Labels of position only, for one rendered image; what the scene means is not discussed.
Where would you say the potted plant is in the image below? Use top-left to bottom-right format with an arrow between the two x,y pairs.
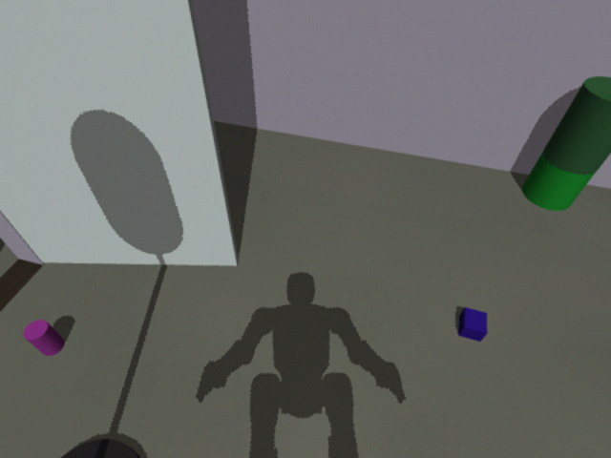
522,76 -> 611,211

